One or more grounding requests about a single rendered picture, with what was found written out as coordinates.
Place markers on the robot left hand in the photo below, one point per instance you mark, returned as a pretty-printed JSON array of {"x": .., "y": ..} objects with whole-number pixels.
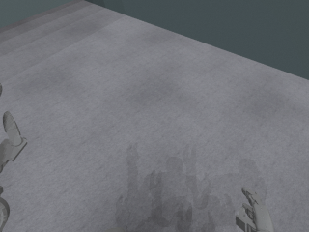
[{"x": 10, "y": 148}]

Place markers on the robot right hand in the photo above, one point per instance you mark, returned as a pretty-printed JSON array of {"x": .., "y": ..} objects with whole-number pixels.
[{"x": 259, "y": 218}]

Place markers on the robot left forearm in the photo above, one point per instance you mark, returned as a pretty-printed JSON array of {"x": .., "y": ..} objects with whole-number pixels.
[{"x": 4, "y": 210}]

